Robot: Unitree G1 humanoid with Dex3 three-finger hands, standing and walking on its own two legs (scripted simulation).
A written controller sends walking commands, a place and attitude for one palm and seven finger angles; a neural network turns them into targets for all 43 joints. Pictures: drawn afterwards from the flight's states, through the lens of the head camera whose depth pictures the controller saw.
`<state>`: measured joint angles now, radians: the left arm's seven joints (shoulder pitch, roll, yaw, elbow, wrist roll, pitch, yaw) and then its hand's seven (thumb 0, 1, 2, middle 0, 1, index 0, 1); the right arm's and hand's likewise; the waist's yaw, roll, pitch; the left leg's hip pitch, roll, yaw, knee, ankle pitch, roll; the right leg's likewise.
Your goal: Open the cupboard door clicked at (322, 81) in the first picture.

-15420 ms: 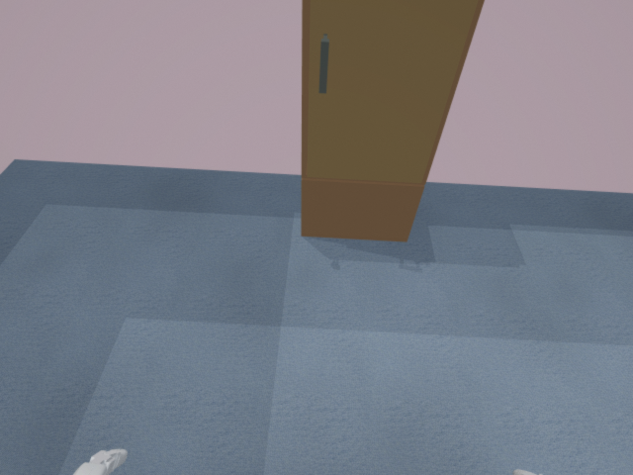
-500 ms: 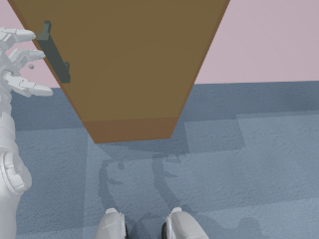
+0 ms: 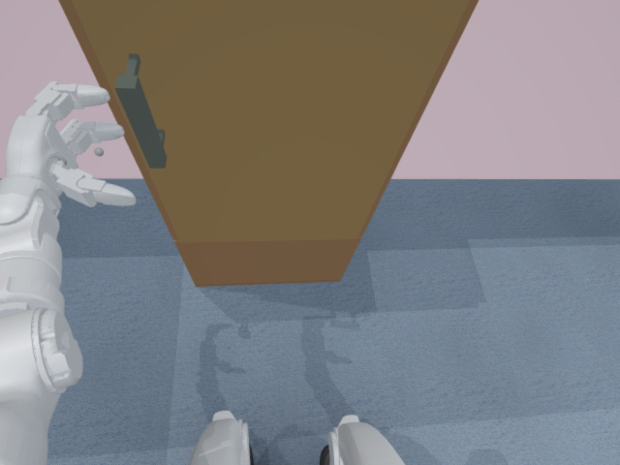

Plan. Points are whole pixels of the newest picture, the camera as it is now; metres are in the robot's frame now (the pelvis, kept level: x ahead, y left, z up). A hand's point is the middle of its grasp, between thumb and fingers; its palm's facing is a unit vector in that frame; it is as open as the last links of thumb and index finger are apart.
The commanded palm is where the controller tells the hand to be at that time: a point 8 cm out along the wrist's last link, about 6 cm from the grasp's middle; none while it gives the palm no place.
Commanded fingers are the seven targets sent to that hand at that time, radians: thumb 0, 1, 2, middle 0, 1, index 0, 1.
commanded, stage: move the hooked fingers beside the handle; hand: left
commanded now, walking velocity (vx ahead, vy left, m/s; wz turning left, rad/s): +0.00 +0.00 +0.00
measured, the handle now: (146, 115) +0.55 +0.19 +0.07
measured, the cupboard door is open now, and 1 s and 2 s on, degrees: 0 0 1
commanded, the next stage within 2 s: slide the fingers in behind the handle in 0.22 s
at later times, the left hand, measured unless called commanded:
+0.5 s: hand (108, 145) +0.49 +0.23 +0.07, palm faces -0.01 -1.00 +0.01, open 14.0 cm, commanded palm +0.47 +0.27 +0.07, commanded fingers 0.00 -0.50 0.30 -0.30 -1.20 -0.30 -1.20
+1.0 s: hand (139, 147) +0.49 +0.19 +0.07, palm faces -0.01 -1.00 +0.01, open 14.0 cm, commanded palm +0.47 +0.23 +0.07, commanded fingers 0.00 -0.50 0.30 -0.30 -1.20 -0.30 -1.20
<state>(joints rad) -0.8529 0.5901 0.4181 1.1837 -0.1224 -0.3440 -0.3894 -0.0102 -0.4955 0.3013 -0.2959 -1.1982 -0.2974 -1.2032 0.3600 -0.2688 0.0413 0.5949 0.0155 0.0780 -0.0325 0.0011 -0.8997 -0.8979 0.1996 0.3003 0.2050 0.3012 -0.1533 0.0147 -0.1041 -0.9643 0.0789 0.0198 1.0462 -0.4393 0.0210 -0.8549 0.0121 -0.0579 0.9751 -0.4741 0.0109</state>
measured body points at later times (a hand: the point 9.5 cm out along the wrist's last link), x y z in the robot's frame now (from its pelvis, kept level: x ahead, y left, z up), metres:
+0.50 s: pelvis +0.00 +0.00 +0.00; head +0.13 +0.03 +0.43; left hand +0.49 +0.28 +0.07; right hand +0.00 -0.27 -0.11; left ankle +0.03 +0.10 -0.67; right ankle -0.01 -0.13 -0.67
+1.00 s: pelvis +0.00 -0.01 +0.00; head +0.12 +0.02 +0.43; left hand +0.49 +0.24 +0.07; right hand +0.02 -0.27 -0.11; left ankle +0.03 +0.10 -0.67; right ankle -0.01 -0.13 -0.67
